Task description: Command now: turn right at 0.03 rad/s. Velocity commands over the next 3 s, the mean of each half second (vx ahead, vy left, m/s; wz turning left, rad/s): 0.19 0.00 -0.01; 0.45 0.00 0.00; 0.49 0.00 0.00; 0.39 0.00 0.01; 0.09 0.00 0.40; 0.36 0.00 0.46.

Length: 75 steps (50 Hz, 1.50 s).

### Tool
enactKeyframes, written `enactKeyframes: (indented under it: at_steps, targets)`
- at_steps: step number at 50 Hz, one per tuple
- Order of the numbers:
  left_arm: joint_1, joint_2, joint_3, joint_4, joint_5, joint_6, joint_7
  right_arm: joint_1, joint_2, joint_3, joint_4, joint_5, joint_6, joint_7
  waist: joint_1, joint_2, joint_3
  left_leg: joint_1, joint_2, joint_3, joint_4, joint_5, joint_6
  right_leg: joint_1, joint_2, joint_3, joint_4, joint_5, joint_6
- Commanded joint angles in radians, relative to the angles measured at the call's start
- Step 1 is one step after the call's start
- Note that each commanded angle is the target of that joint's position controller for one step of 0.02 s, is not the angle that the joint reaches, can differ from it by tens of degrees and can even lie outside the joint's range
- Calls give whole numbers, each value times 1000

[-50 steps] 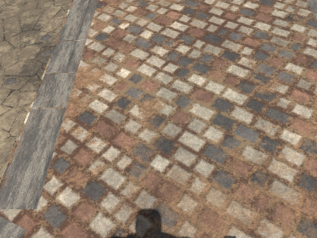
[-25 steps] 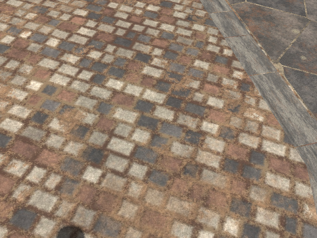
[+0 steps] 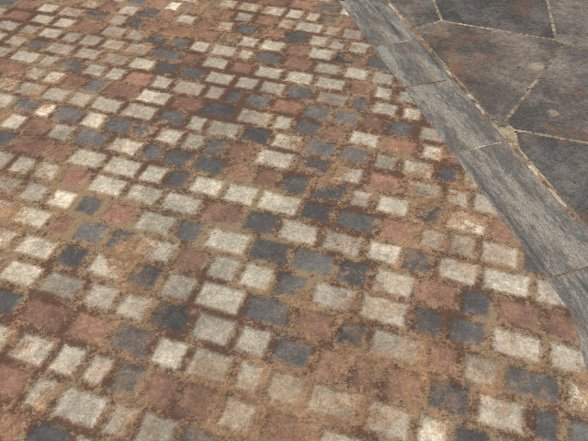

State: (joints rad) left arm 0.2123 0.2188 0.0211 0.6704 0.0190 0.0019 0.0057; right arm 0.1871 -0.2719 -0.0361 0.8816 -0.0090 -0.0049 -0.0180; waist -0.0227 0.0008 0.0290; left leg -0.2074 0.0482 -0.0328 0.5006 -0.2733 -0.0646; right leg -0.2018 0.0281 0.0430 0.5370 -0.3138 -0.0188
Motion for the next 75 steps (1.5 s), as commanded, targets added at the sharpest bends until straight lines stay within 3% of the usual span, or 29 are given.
enactKeyframes:
  at_steps: [1, 6, 8, 10, 13, 17, 18, 19, 20, 22, 25, 31, 37, 39, 41, 42, 43, 44, 45, 47, 53, 63, 66, 68, 69, 70, 71, 73, 75]
  targets:
    - [-7, 126, 36, -58, -2, -16, 3, -6, -103, -22, -27, 2, -10, -7, 5, -27, -30, 23, 8, -3, -38, 163, 12, -22, -89, 99, -127, 209, -33]
    - [6, 120, 36, -33, -3, -18, 4, 3, -108, -23, 12, 5, -8, -14, 5, -17, -34, 33, 10, -4, -39, 176, 12, -16, -77, 83, -122, 228, -31]
    - [35, 138, 45, -14, -9, -10, 9, 21, -97, -21, 33, 10, -5, -16, 14, -49, -42, 3, -36, 52, 12, -14, 18, -11, -70, 96, -158, -50, -52]
    - [82, 189, 60, -4, -18, -3, 13, -24, -89, -20, 11, 18, -18, -13, 49, -142, 33, -156, -72, 99, 148, -165, 36, -26, -165, 260, -271, -430, -127]
    - [114, 208, 66, 15, -29, -27, 20, -72, -91, -23, -28, 42, -64, 7, 51, -208, 122, -295, -9, 23, 279, -232, 111, -31, -307, 463, -362, -457, -214]
    - [-28, 171, 56, -17, -43, -30, 16, 171, -94, -35, 92, 35, -98, 41, -83, -105, 27, 154, -51, 66, -28, 39, 150, -194, -161, 197, -193, -175, -112]
    - [-55, 104, 37, -35, -30, -35, 13, 288, -144, -50, 124, 23, -98, 38, -115, 45, -12, 286, 86, -139, -127, -57, 177, -306, -66, 63, 68, -105, -48]
    - [-67, 91, 35, -92, -41, -51, 21, 359, -278, -78, 121, 20, -104, 48, -119, 317, -15, 357, 311, -587, -305, -223, 321, -508, 46, -35, 365, -220, 9]
    - [-42, 153, 52, -77, -64, -66, 25, 295, -214, -56, 94, 6, -114, 49, -90, 208, 28, 320, 359, -683, -341, -296, 373, -593, 2, 64, 540, -281, -1]
    - [3, 157, 56, -35, -64, -85, 8, 193, -139, -36, 52, 16, -116, 39, -40, 107, 82, 308, 277, -475, -335, -252, 306, -657, -78, 64, 597, -79, -32]
    - [-38, 143, 61, -34, -37, -89, -11, 199, -88, -13, 50, 12, -102, 37, -33, 102, 57, 287, 189, -257, -352, 70, 242, -603, -126, 11, 515, 102, -20]
    - [-206, 70, 32, -92, -40, -87, -32, 248, -130, -10, 52, 9, -79, 11, -69, 81, 75, 200, 127, -63, -381, 361, 232, -513, -99, -75, 202, 304, 32]
    - [-330, 93, 30, -135, -51, -103, -61, 304, -153, -18, 70, 27, -69, 6, -68, 93, 123, 271, 194, -44, -360, 423, 233, -444, -65, -77, 2, 341, -17]
    - [-281, 130, 44, -127, -46, -106, -63, 285, -177, -29, 63, 24, -63, 3, -13, 113, 62, 327, 208, -31, -261, 704, 213, -347, -31, -90, -14, 284, -55]
    - [-36, 197, 79, -56, -45, -98, -47, 256, -191, -35, 50, 14, -48, 1, 126, 125, -111, 300, 167, 13, 34, 1002, 182, -22, 24, -130, -30, 277, -113]
    - [155, 237, 94, -9, -37, -90, -32, 248, -167, -25, 27, 1, -47, -1, 202, 85, -246, 74, 137, 13, 299, 788, 157, 318, -100, 5, 24, 274, -164]
    - [230, 335, 110, 20, -18, -90, -33, 395, -3, 20, 1, -3, -66, 12, 114, -216, -432, -322, -70, 15, 718, 15, 93, 698, -388, 520, -46, 54, -336]
    - [240, 236, 87, 30, -20, -88, -32, 360, -82, 4, 24, 25, -97, 24, 149, -206, -470, -436, -93, -130, 853, -278, 103, 669, -426, 756, -229, -87, -350]
    - [140, 198, 72, 31, -26, -89, -29, 224, -160, -22, -27, 58, -110, 28, 129, -160, -241, -524, -30, -100, 881, -217, 114, 497, -381, 586, -260, -87, -284]
    - [13, 154, 57, 28, -23, -96, -36, 128, -136, -22, -51, 44, -114, 18, 59, -19, -71, -462, 57, -52, 773, -57, 112, 186, -297, 336, -316, 128, -235]
    - [5, 163, 60, 89, -20, -128, -36, 103, -75, -18, -80, 14, -62, 7, -10, -57, 11, -409, 122, -37, 550, 93, 57, -42, -228, 119, -445, 273, -248]
    - [169, 230, 72, 184, -44, -86, -9, -216, -77, -5, -199, 25, -92, 50, 93, -43, 51, -419, 48, 2, 42, 328, 78, 178, -265, 44, -372, 295, -181]
    - [152, 249, 77, 194, -43, -66, -2, -155, -113, -20, -198, 25, -98, 59, 41, -72, 4, -311, 10, 30, 1, 205, 121, 258, -286, 49, -259, 485, -148]
    - [141, 207, 58, 182, -27, -56, 1, 128, -198, -64, -121, 20, -98, 46, -90, -36, -192, 105, 14, 28, 4, 219, 186, 138, -189, -31, 109, 615, -94]
    - [249, 104, 24, 155, -21, -73, -6, 249, -303, -89, -104, -2, -92, 41, -71, 167, -355, 518, 271, -380, -3, 100, 331, -258, -51, -93, 510, 288, -19]
    - [248, 98, 18, 170, -28, -94, -9, 287, -252, -77, -93, 13, -87, 45, -84, 272, -423, 603, 345, -699, -176, -36, 383, -448, 33, 26, 695, -250, -5]
    - [170, 198, 44, 151, -57, -109, -16, 229, -190, -54, -101, 17, -88, 46, -86, 189, -292, 510, 321, -606, -203, -114, 337, -550, -30, 82, 779, -224, -24]
    - [54, 197, 45, 122, -50, -114, -12, 86, -137, -37, -127, 8, -88, 47, -33, 65, -101, 228, 247, -366, -252, 29, 295, -532, -125, 29, 692, -54, -35]
    - [82, 172, 49, 136, -35, -92, -9, 32, -102, -29, -132, -2, -98, 50, 22, 94, -67, 86, 189, -255, -312, 149, 281, -418, -169, 35, 608, 38, -23]
